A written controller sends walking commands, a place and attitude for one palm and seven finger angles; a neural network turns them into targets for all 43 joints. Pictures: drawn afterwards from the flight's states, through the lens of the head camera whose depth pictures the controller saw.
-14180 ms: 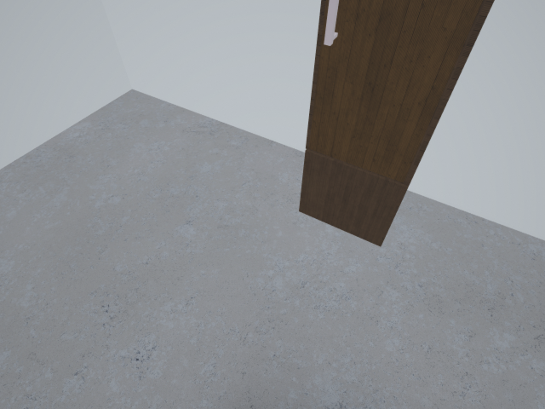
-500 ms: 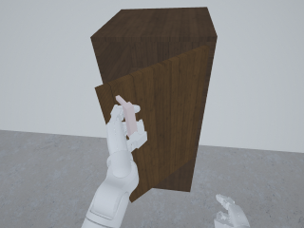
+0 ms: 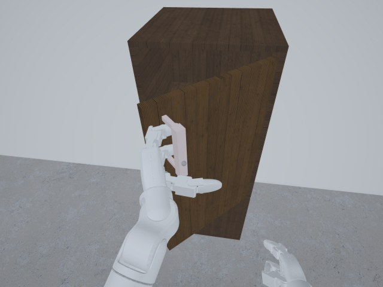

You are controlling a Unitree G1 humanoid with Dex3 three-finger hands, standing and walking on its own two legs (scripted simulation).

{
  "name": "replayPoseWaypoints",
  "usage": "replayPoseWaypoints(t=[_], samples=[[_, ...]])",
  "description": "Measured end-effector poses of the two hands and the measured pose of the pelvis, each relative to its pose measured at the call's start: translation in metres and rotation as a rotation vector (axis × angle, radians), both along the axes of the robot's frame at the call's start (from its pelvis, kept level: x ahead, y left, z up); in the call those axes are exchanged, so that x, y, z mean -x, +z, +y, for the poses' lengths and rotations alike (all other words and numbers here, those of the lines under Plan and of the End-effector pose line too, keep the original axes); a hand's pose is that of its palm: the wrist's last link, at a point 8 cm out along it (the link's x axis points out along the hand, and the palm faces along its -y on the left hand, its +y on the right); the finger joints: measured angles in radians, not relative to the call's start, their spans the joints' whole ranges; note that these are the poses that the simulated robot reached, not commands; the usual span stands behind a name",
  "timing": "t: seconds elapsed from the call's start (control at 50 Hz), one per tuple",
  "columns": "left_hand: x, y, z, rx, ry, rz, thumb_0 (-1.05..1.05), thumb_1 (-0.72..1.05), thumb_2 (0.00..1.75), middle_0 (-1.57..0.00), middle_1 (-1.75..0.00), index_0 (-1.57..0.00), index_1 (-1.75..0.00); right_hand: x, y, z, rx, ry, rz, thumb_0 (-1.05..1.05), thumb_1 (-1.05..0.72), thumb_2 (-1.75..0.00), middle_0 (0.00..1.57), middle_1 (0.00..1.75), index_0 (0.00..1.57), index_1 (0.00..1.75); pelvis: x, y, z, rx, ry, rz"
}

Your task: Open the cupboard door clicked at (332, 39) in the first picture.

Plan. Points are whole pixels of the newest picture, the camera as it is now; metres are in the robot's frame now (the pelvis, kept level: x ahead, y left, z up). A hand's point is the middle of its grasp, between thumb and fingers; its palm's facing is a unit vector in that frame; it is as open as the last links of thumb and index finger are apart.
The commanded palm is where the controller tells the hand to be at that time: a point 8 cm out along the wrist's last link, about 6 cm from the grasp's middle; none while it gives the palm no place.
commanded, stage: open thumb and fingers to let go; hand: left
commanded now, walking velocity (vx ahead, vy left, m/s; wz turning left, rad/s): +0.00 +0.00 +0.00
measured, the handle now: (174, 147) +0.35 +0.07 +0.15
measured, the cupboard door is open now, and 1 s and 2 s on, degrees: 44 44 44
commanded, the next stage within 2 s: slide the hand sideways off the handle in 0.20 s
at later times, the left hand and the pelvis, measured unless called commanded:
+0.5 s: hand (183, 175) +0.27 +0.05 +0.15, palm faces -0.15 -0.99 -0.07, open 16.4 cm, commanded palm +0.25 +0.08 +0.15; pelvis -0.01 +0.01 +0.00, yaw +0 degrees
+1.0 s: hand (164, 188) +0.25 +0.08 +0.15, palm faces -0.10 -1.00 -0.02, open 16.3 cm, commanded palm +0.22 +0.13 +0.15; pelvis +0.01 +0.00 +0.00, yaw -1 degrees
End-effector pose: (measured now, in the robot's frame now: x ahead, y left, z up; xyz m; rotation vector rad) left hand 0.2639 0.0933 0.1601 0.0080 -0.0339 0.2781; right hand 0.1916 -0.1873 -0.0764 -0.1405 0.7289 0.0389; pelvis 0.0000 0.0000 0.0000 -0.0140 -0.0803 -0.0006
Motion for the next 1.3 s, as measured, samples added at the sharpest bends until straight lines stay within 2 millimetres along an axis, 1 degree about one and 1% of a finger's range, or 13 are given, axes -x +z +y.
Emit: replayPoseWaypoints(t=[0.14,0.26,0.34,0.38,0.46,0.5,0.54,0.66,0.74,0.88,1.08,1.18,1.3], samples=[[-0.004,0.001,-0.002,-0.001,-0.003,0.008,-0.01,-0.48,0.31,-0.26,-0.81,-0.24,-0.81,0.005,-0.003,0.007,0.001,0.007,0.019,0.01,-0.91,-0.90,0.20,0.30,0.20,0.30,0.004,-0.001,0.004,0.002,0.000,0.002],[-0.007,0.001,-0.006,0.008,-0.024,0.014,-0.01,-0.49,0.30,-0.23,-0.56,-0.21,-0.55,0.009,-0.003,0.006,0.002,-0.005,0.026,0.01,-0.91,-0.90,0.20,0.30,0.20,0.30,0.005,0.000,0.005,0.002,-0.007,0.004],[-0.007,0.000,-0.006,-0.006,-0.036,0.011,-0.01,-0.50,0.30,-0.23,-0.46,-0.21,-0.45,0.011,-0.002,0.003,0.006,-0.009,0.031,0.01,-0.91,-0.90,0.20,0.30,0.20,0.30,0.005,0.000,0.005,0.001,-0.008,0.003],[-0.005,-0.002,-0.002,-0.037,-0.124,-0.011,-0.01,-0.50,0.30,-0.23,-0.43,-0.18,-0.43,0.013,-0.001,0.001,0.015,-0.015,0.038,0.01,-0.91,-0.90,0.20,0.30,0.20,0.30,0.006,0.000,0.004,-0.005,-0.005,0.002],[0.001,-0.003,0.008,-0.092,-0.368,-0.041,-0.02,-0.50,0.30,-0.20,-0.38,-0.12,-0.38,0.018,0.001,-0.007,0.039,-0.039,0.021,0.01,-0.91,-0.90,0.20,0.30,0.20,0.30,0.008,0.000,0.005,-0.007,0.003,-0.006],[0.002,-0.003,0.009,-0.072,-0.432,-0.038,-0.02,-0.50,0.30,-0.19,-0.36,-0.11,-0.35,0.018,0.002,-0.009,0.045,-0.048,0.003,0.01,-0.91,-0.90,0.20,0.30,0.20,0.30,0.009,-0.001,0.005,-0.007,0.005,-0.008],[0.003,-0.004,0.008,-0.037,-0.450,-0.029,-0.02,-0.50,0.30,-0.18,-0.34,-0.11,-0.34,0.018,0.003,-0.011,0.045,-0.053,-0.013,0.01,-0.91,-0.90,0.20,0.30,0.20,0.30,0.009,-0.001,0.006,-0.008,0.003,-0.008],[0.007,-0.005,0.004,-0.002,-0.418,-0.023,-0.02,-0.50,0.30,-0.15,-0.31,-0.13,-0.31,0.016,0.011,-0.011,0.027,-0.057,-0.051,0.01,-0.91,-0.90,0.20,0.30,0.20,0.30,0.008,0.000,0.004,-0.011,-0.015,-0.003],[0.013,-0.008,0.006,-0.011,-0.423,-0.016,-0.02,-0.50,0.30,-0.14,-0.31,-0.14,-0.31,0.012,0.016,-0.011,0.022,-0.058,-0.066,0.01,-0.91,-0.90,0.20,0.30,0.20,0.30,0.006,0.000,0.001,-0.010,-0.025,-0.004],[0.020,-0.012,0.025,-0.017,-0.394,0.005,-0.02,-0.50,0.30,-0.16,-0.31,-0.15,-0.30,0.002,0.019,-0.013,0.033,-0.052,-0.083,0.01,-0.91,-0.90,0.20,0.30,0.20,0.30,0.000,0.001,-0.002,-0.006,-0.025,-0.001],[0.037,-0.013,0.047,-0.027,-0.377,0.004,-0.02,-0.50,0.30,-0.18,-0.31,-0.16,-0.30,-0.012,0.021,-0.020,0.041,-0.049,-0.118,0.01,-0.91,-0.90,0.20,0.30,0.20,0.30,-0.012,0.001,-0.005,-0.008,-0.021,0.016],[0.045,-0.014,0.056,-0.029,-0.373,0.006,-0.02,-0.50,0.30,-0.19,-0.32,-0.16,-0.30,-0.016,0.021,-0.024,0.040,-0.056,-0.141,0.01,-0.91,-0.90,0.20,0.30,0.20,0.30,-0.018,0.000,-0.007,-0.010,-0.022,0.026],[0.059,-0.014,0.070,-0.046,-0.343,0.013,-0.02,-0.50,0.30,-0.18,-0.31,-0.16,-0.30,-0.017,0.021,-0.028,0.039,-0.061,-0.166,0.01,-0.91,-0.90,0.20,0.30,0.20,0.30,-0.023,-0.002,-0.009,-0.010,-0.020,0.035]])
